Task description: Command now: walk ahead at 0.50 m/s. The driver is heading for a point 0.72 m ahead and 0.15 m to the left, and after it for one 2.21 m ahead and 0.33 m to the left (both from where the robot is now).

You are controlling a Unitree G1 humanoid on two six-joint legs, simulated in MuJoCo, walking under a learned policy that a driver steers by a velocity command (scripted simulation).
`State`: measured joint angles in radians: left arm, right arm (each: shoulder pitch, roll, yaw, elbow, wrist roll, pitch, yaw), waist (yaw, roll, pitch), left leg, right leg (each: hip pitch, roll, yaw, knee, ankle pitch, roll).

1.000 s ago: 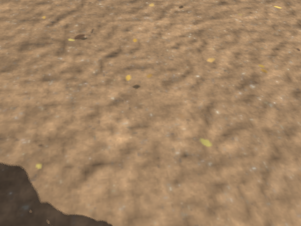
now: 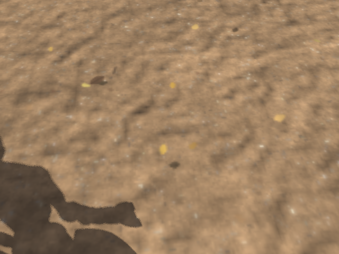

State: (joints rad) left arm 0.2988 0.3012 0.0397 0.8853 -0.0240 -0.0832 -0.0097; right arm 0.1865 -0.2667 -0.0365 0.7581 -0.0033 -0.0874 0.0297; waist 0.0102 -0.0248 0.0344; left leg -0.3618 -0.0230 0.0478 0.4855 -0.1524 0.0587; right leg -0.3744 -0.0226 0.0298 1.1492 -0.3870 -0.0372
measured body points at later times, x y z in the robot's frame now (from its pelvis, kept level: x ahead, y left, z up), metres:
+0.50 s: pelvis +0.22 -0.03 -0.01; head +0.25 -0.04 +0.44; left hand +0.39 +0.21 -0.11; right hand +0.27 -0.31 -0.15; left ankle +0.13 +0.10 -0.68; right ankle +0.32 -0.13 -0.74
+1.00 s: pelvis +0.29 -0.01 +0.00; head +0.30 +0.00 +0.45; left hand +0.38 +0.25 -0.14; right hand +0.34 -0.26 -0.14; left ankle +0.27 +0.12 -0.74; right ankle +0.33 -0.13 -0.74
